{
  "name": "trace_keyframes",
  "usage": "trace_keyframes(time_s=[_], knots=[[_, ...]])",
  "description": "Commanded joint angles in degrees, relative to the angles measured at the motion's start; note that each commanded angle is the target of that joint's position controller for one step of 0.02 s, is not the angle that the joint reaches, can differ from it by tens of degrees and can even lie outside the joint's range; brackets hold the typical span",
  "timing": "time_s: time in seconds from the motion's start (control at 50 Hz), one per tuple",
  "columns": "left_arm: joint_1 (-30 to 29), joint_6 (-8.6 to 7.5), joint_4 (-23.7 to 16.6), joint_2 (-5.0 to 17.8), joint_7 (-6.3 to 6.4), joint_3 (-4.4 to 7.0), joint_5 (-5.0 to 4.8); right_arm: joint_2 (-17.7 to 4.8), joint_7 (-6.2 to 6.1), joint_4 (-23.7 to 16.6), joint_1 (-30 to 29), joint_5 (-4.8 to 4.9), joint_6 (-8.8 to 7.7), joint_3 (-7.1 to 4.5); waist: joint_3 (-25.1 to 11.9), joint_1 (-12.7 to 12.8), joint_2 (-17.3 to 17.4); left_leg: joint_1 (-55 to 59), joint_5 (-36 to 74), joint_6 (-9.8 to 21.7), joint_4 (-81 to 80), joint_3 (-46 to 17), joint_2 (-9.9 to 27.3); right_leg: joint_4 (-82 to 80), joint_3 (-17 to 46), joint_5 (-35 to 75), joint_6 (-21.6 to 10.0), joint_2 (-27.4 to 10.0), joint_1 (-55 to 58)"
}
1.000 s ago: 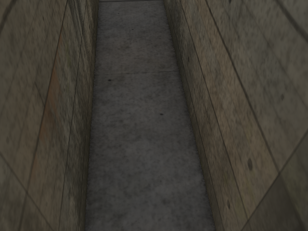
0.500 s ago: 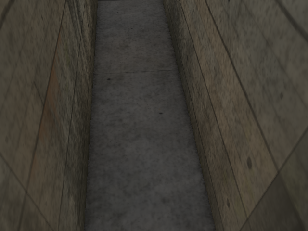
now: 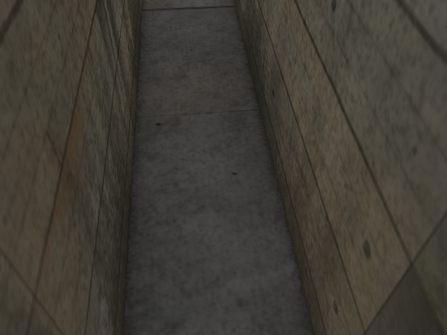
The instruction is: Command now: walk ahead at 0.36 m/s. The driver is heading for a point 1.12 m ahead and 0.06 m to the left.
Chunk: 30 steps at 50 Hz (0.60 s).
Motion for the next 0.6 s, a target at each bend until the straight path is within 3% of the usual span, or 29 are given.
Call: trace_keyframes(time_s=[0.02,0.08,0.1,0.12,0.16,0.18,0.22,0.24,0.26,0.28,0.3,0.32,0.34,0.36,0.38,0.4,0.42,0.44,0.46,0.48,0.5,0.52,0.54,0.56,0.58,0.6], knots=[[5.7,-0.99,-0.6,7.6,0.54,1.92,-0.51,-5.7,-0.25,-2.3,1.5,0.53,-1.30,-1.28,7.0,0.9,-5.0,-6.9,-5.2,2.3,0.1,-4.6,4.2,-4.4,6.5,-8.8,-6.0,-5.3,-3.0],[8.0,-1.70,-0.1,7.2,0.36,2.40,-0.78,-6.5,-0.38,-1.6,3.4,0.73,-1.74,-1.47,5.8,0.8,-2.5,-8.2,-1.2,1.8,6.6,-4.4,3.9,2.6,6.9,-7.6,-7.0,-4.7,-2.9],[10.0,-2.02,0.7,6.1,-0.14,2.47,-0.11,-5.9,-0.24,-1.4,3.4,0.58,-0.92,-1.28,6.5,1.1,-1.8,-9.7,-1.7,2.4,10.9,-4.7,3.3,4.7,6.2,-8.4,-7.6,-4.3,-3.8],[11.1,-2.33,1.1,6.3,-0.30,2.79,-0.28,-5.4,-0.17,-1.6,4.2,0.34,-0.68,-1.15,6.7,0.7,-2.5,-10.2,-1.0,2.8,14.0,-4.8,3.1,7.6,7.2,-8.6,-8.4,-4.3,-5.5],[10.1,-2.82,0.1,6.0,-0.56,3.32,-0.57,-6.2,-0.13,-0.2,7.8,0.58,-1.06,-1.75,6.0,-1.0,-0.4,-10.7,-1.5,3.7,19.5,-6.2,3.0,16.8,8.1,-8.4,-9.4,-4.0,-10.0],[10.5,-3.05,0.1,5.9,-0.51,3.49,-1.12,-6.5,-0.22,1.1,11.1,1.34,-1.38,-2.13,5.1,-1.6,0.5,-11.1,-2.1,4.2,21.7,-8.0,3.5,22.6,8.0,-7.0,-9.5,-3.6,-12.0],[8.3,-4.28,-1.6,5.0,-0.82,3.61,-1.04,-9.7,-0.10,3.0,17.0,1.10,-1.80,-3.40,3.8,-2.9,9.4,-5.4,-0.3,6.7,21.2,-14.9,6.1,36.6,3.5,-8.3,-8.2,0.0,-22.7],[2.9,-4.90,-2.9,4.4,-0.64,3.49,-1.26,-11.0,0.17,4.3,20.6,1.21,-1.81,-4.21,3.1,-5.0,11.0,1.4,1.9,7.9,18.4,-20.3,9.4,42.3,1.2,-12.0,-7.8,1.0,-31.8],[-2.2,-4.96,-3.9,3.5,-0.25,3.19,-0.67,-9.9,0.04,5.8,23.7,1.34,-1.69,-3.97,3.5,-7.9,15.1,11.2,9.2,8.6,14.8,-27.7,12.1,44.8,1.5,-19.9,-7.9,1.5,-42.6],[-5.5,-5.56,-4.1,4.5,-0.06,3.74,-0.60,-10.6,-0.41,6.3,24.6,1.64,-1.85,-4.19,5.9,-8.7,15.0,16.1,13.8,8.4,15.7,-33.3,12.8,46.5,4.4,-21.3,-8.4,0.9,-51.5],[-4.8,-5.84,-2.7,5.6,-0.21,4.31,-0.57,-10.4,-0.54,6.6,24.4,1.55,-2.15,-4.01,6.4,-8.2,10.8,16.4,18.5,7.7,18.4,-36.1,13.1,47.9,6.7,-18.7,-8.6,0.3,-53.5],[-2.7,-5.30,-2.7,5.7,-0.51,4.51,-1.75,-11.6,-0.67,5.7,20.9,1.65,-1.97,-4.17,5.8,-4.4,6.9,11.4,17.8,8.5,18.7,-37.9,14.6,49.4,5.2,-16.2,-8.0,-0.2,-50.7],[-3.1,-4.69,-3.3,5.0,-0.57,4.29,-2.06,-11.2,-0.26,5.3,17.6,1.20,-2.20,-3.95,6.5,-1.9,5.3,4.7,16.4,7.5,20.7,-36.4,14.9,52.0,3.2,-14.4,-7.4,-1.5,-48.0],[-3.0,-4.36,0.1,5.7,-0.94,5.03,-2.41,-4.8,-0.72,7.3,17.6,2.42,-2.27,-2.60,7.0,-2.3,1.5,2.1,3.3,6.1,33.7,-28.2,12.3,46.9,7.7,7.3,-6.6,-4.2,-50.4],[-3.4,-3.34,0.2,5.3,-1.38,4.77,-1.16,-3.7,-1.76,8.4,21.7,1.67,-0.98,-2.55,7.4,-4.9,-2.3,2.9,-12.6,2.1,36.1,-18.9,10.4,42.3,-0.2,13.2,-2.8,-3.7,-50.3],[-2.6,-3.22,-0.9,2.8,-1.95,3.81,-1.56,-2.6,-1.80,6.9,17.6,1.29,-1.44,-1.21,8.3,-1.0,6.6,-8.2,-6.7,6.5,38.2,-20.1,8.7,40.1,1.3,13.7,-3.5,-2.5,-45.1],[-4.4,-2.65,-2.0,4.9,-2.78,4.09,-0.24,-1.7,-2.80,5.0,15.1,-0.27,-1.04,-1.20,8.9,-1.4,-5.2,-20.7,-21.9,2.8,33.4,-10.7,4.3,27.3,-6.3,36.6,0.0,0.0,-28.8],[-3.1,-1.74,-3.4,1.3,-4.24,2.93,0.03,-3.3,-2.40,2.4,5.7,-0.78,0.08,-0.46,5.6,2.9,-1.4,-31.5,-21.5,5.8,28.1,-9.5,5.0,21.8,-8.5,41.5,1.2,1.1,-11.2],[2.9,-1.40,-1.4,3.1,-4.99,4.02,1.24,-5.6,-2.18,1.9,-0.2,0.13,0.43,-0.59,2.4,6.4,7.1,-35.2,-12.7,7.0,30.3,-12.4,6.4,29.5,-9.5,42.6,1.0,1.7,-1.0],[8.4,-1.31,-0.4,4.0,-4.47,4.08,2.13,-5.3,-1.83,1.3,-4.9,0.85,1.18,-0.54,2.1,10.4,9.2,-38.0,-3.2,6.1,35.4,-13.1,6.0,32.2,-12.1,36.3,0.8,1.2,4.2],[14.7,-1.56,1.2,3.5,-4.41,4.22,0.72,-2.5,-1.91,2.2,-6.2,2.11,1.47,-0.71,3.4,14.2,6.1,-40.8,-1.8,3.5,47.6,-7.8,2.8,23.6,-10.6,33.1,-0.5,-1.9,10.3],[20.6,-2.25,5.2,4.1,-3.46,4.17,0.54,-0.4,-2.75,3.0,-4.5,2.33,1.91,-1.06,4.4,14.7,2.5,-38.9,-13.8,-0.1,65.1,-4.1,-0.8,10.4,-3.2,39.3,-3.9,-6.7,12.3],[28.0,-2.74,7.9,4.8,-3.12,4.13,1.19,-1.4,-3.79,3.3,-7.1,1.88,1.52,-1.57,7.2,20.2,0.9,-40.2,-23.3,-2.3,86.3,-0.9,-6.3,1.6,-1.7,37.1,-5.8,-8.5,14.2],[29.0,-3.91,10.1,5.9,-2.85,4.25,0.49,-1.9,-4.33,2.8,-7.8,0.68,0.09,-2.22,10.2,17.3,0.6,-44.8,-27.5,-2.4,89.0,4.7,-5.8,3.0,-2.5,32.2,-2.4,-6.2,14.8],[31.6,-4.07,11.2,7.3,-2.40,4.10,1.24,0.3,-3.95,1.2,-4.9,1.93,-1.25,-2.82,10.1,15.7,-1.6,-56.0,-20.5,0.2,87.0,-2.3,-4.0,8.2,3.9,18.3,-2.9,-10.5,20.6],[30.9,-3.15,15.0,12.8,-2.01,6.05,-0.02,4.6,-2.13,-3.9,-3.5,3.46,-2.62,-0.60,7.6,7.8,-23.5,-68.4,-16.0,3.2,70.3,-7.5,2.4,9.2,29.8,-11.7,-10.6,-21.0,21.3]])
